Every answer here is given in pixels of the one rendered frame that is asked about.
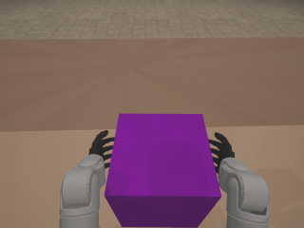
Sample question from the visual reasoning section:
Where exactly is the robot right forearm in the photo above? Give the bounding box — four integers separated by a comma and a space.
218, 157, 270, 228

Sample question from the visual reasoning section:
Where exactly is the robot left forearm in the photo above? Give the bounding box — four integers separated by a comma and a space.
59, 154, 105, 228

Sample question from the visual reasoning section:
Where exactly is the carton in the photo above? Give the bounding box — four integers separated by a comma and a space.
104, 113, 221, 228

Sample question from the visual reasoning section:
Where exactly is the robot left hand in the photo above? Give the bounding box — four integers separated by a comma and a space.
88, 130, 115, 169

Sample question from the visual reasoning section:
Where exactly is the robot right hand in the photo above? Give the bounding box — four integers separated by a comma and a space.
208, 132, 235, 173

